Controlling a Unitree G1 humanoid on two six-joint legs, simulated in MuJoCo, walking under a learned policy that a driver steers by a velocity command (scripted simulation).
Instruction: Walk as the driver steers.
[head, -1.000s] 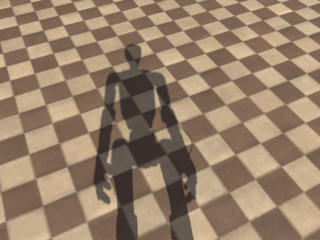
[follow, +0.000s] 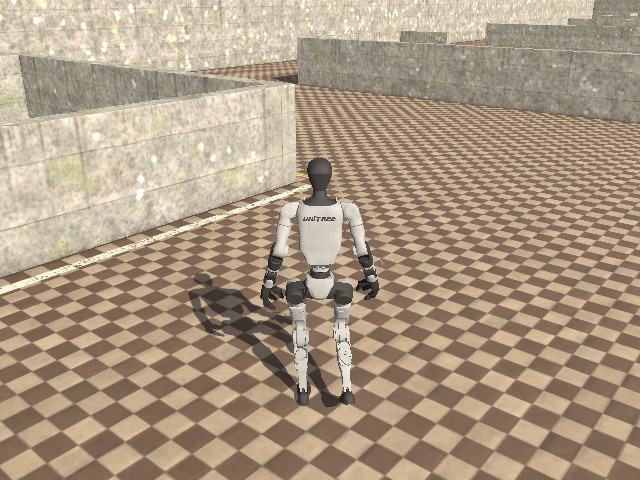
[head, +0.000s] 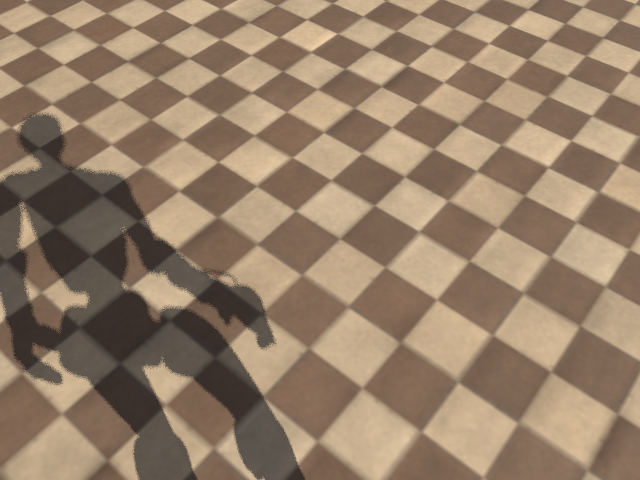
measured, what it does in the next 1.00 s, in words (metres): walks ahead, turning left: right foot, then left foot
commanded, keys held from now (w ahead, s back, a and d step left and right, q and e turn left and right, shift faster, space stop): w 0.36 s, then w+q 0.64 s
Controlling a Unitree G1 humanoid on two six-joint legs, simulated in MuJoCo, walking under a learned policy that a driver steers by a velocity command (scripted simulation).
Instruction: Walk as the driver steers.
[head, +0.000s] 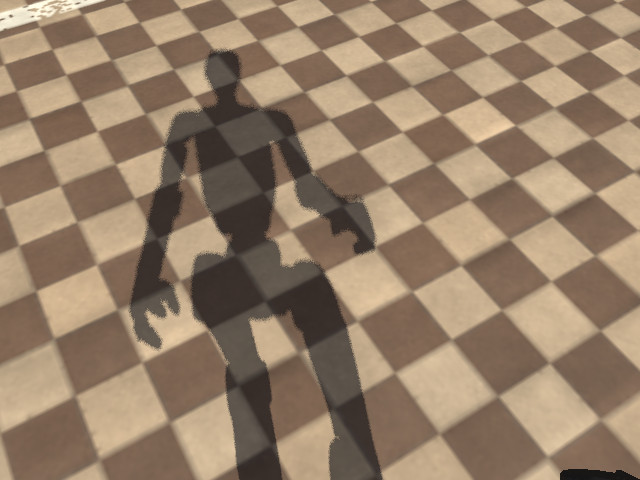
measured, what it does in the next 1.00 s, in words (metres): walks ahead: right foot, then left foot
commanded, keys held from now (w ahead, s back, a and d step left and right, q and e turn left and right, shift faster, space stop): w+q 0.02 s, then w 0.70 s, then w+e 0.28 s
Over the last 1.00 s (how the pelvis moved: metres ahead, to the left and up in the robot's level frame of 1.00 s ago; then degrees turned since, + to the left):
0.54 0.00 -0.02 18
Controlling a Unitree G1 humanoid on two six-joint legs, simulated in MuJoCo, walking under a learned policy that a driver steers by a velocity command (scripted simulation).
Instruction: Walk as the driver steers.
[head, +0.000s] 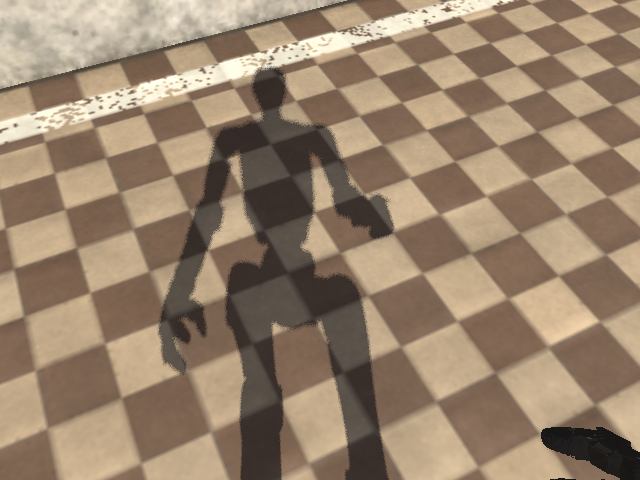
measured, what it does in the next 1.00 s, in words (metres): walks ahead, turning right: right foot, then left foot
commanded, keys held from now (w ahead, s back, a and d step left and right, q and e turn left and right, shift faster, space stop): w+e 1.00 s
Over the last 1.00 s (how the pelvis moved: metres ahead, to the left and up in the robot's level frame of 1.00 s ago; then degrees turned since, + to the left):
0.56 0.02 0.01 1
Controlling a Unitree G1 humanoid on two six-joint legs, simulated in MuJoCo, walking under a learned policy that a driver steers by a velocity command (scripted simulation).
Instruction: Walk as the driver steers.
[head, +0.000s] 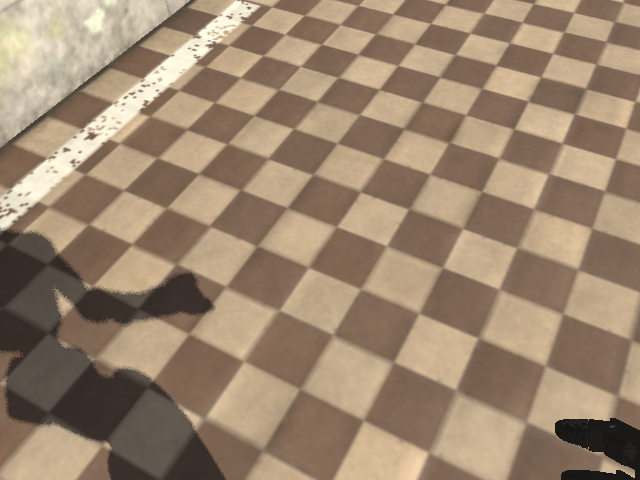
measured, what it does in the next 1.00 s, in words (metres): walks ahead, turning right: right foot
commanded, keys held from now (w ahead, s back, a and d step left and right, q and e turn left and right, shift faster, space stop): w+e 1.00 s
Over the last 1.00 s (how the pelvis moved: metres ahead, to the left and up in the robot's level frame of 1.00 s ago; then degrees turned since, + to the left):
0.51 -0.14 0.00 -35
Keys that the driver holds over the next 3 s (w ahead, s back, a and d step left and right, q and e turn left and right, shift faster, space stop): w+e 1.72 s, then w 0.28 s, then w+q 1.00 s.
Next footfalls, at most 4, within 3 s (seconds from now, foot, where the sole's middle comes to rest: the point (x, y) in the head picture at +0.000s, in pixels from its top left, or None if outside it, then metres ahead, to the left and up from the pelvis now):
0.54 right None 0.40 -0.19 -0.76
1.02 left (432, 368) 0.74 -0.14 -0.76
1.54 right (611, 378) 0.74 -0.53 -0.76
2.02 left None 1.06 -0.69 -0.76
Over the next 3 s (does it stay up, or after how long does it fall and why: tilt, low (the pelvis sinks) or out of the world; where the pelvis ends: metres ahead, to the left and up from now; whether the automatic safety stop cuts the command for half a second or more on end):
stays up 1.18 -1.01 -0.01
